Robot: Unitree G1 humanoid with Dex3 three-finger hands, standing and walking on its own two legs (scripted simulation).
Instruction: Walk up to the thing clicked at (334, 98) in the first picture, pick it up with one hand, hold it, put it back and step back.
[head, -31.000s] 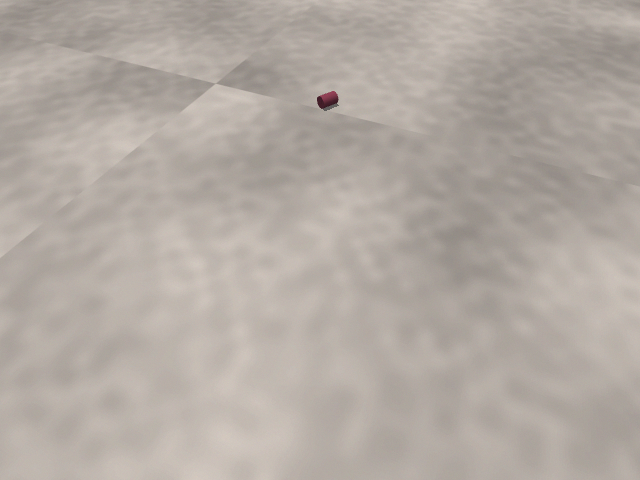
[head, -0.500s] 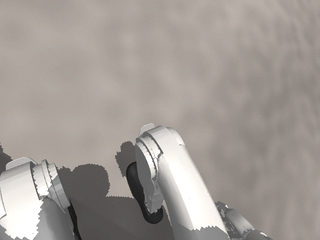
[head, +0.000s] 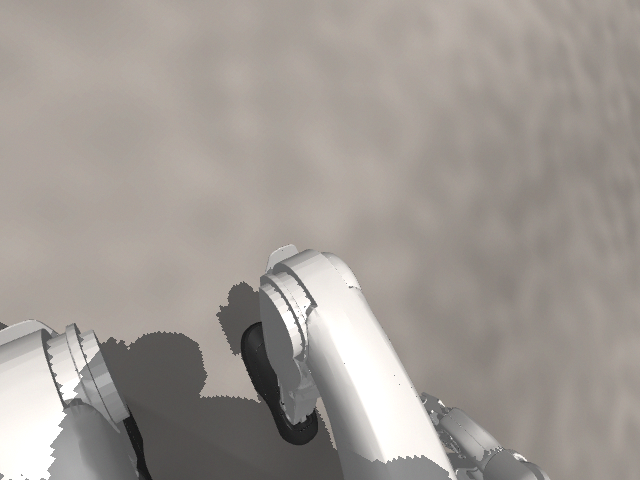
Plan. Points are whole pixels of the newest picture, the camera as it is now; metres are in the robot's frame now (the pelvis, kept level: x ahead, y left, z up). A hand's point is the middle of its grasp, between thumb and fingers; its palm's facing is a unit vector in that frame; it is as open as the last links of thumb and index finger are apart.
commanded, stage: open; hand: left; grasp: from above
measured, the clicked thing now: out of the picture +0.44 +0.34 -0.27
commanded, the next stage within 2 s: withdraw in 1.04 s
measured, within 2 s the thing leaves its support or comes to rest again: rests again in 0.22 s
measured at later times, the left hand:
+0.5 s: hand out of the picture +0.44 +0.34 -0.23, palm faces -0.40 -0.15 -0.90, open 10.9 cm
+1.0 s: hand out of the picture +0.44 +0.34 -0.23, palm faces -0.42 -0.16 -0.89, open 13.5 cm
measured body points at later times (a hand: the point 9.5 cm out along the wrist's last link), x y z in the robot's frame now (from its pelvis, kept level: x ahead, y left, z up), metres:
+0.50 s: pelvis +0.00 +0.00 +0.00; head +0.26 +0.13 +0.34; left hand +0.46 +0.34 -0.18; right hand +0.06 -0.25 -0.06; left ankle +0.07 +0.13 -0.27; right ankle +0.11 -0.11 -0.27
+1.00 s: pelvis +0.00 +0.00 +0.00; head +0.26 +0.13 +0.34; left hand +0.46 +0.35 -0.18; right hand +0.06 -0.25 -0.05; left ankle +0.07 +0.13 -0.27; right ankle +0.11 -0.11 -0.27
